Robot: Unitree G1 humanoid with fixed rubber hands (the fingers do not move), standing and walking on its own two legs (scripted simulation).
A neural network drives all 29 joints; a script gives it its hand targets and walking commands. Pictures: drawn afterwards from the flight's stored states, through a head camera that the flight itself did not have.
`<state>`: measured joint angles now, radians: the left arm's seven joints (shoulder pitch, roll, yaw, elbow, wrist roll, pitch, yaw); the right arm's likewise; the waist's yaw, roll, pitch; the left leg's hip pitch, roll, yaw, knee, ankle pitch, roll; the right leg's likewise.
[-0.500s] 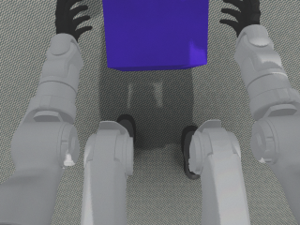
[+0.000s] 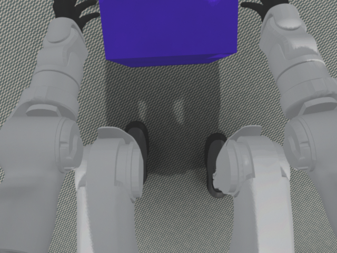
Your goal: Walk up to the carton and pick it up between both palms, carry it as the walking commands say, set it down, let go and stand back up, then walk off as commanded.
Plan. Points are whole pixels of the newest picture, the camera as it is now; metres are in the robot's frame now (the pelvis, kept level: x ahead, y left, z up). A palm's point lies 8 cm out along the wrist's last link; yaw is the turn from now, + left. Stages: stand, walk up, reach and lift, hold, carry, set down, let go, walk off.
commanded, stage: reach and lift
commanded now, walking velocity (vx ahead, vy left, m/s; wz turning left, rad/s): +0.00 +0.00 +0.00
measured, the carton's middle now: (168, 13) +0.55 +0.04 -0.25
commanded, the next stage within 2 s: none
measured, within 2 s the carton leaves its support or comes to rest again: leaves its support in 0.94 s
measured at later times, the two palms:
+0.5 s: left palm (84, 11) +0.53 +0.20 -0.19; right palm (254, 7) +0.54 -0.12 -0.19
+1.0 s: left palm (83, 13) +0.52 +0.19 -0.18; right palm (256, 11) +0.53 -0.12 -0.18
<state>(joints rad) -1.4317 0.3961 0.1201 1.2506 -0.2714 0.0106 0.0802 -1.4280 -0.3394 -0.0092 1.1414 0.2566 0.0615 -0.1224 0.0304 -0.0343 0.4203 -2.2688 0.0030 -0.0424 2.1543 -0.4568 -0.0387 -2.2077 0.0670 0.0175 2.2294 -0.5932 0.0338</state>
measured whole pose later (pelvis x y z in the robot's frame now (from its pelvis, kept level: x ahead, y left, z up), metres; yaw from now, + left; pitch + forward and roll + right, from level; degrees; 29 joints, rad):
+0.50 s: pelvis +0.00 +0.00 +0.01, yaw +0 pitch +36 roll +0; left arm -1.49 0.35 0.06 1.25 -0.28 -0.04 0.12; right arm -1.46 -0.29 0.05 1.11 0.24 0.00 -0.16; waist 0.03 0.00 0.43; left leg -2.28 0.00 -0.04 2.11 -0.46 -0.04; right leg -2.23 0.07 0.03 2.18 -0.59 0.04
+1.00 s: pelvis +0.01 +0.01 -0.01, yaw -1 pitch +34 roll -1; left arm -1.44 0.33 0.14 1.25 -0.18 0.08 0.11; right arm -1.44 -0.23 -0.12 1.17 0.11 0.12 -0.13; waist 0.03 -0.01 0.36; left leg -2.30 -0.01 -0.04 2.18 -0.48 -0.03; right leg -2.24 0.09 0.03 2.24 -0.60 0.06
